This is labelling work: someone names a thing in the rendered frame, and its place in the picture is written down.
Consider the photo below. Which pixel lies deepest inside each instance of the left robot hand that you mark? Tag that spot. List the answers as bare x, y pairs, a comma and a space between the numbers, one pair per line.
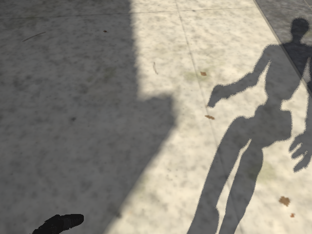
59, 223

